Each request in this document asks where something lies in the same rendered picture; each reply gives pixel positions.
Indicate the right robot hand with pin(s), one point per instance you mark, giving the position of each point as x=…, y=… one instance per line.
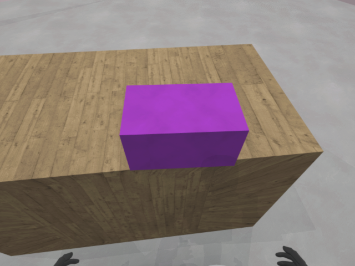
x=292, y=255

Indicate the left robot hand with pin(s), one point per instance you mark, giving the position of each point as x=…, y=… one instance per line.
x=66, y=260

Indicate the pedestal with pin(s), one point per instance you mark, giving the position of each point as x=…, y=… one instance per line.
x=64, y=178

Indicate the carton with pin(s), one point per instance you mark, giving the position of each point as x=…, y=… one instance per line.
x=182, y=126

